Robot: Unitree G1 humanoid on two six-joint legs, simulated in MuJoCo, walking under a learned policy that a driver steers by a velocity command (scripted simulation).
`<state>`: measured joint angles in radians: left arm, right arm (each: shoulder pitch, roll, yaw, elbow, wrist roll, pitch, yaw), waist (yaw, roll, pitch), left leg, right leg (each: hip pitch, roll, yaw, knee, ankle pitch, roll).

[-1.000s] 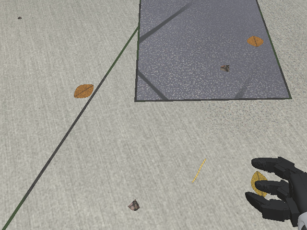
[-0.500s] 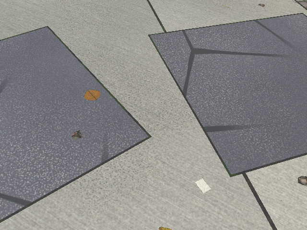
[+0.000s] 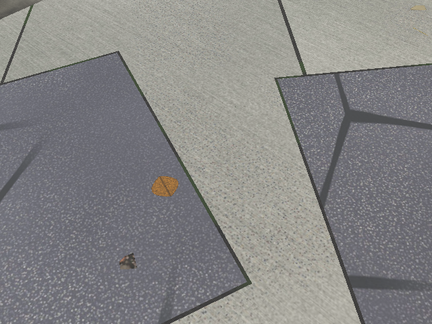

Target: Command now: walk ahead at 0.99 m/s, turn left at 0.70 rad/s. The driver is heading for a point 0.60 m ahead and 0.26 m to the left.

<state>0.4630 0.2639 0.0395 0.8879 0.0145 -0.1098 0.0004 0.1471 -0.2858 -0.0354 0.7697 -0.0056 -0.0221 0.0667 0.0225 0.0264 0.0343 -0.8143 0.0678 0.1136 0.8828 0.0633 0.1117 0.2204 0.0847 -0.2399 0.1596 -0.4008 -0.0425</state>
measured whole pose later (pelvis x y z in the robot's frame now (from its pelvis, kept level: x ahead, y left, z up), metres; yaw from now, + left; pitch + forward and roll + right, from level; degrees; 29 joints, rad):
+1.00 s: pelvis +0.79 +0.16 +0.00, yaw +42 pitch +2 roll -1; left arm 0.28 0.31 0.03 0.80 -0.02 -0.07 0.01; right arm 0.01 -0.26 0.00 0.64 -0.02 -0.04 0.04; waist 0.05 0.00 0.07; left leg -0.50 -0.08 -0.03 0.56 -0.10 0.09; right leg -0.31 -0.01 0.02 1.17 -0.58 0.06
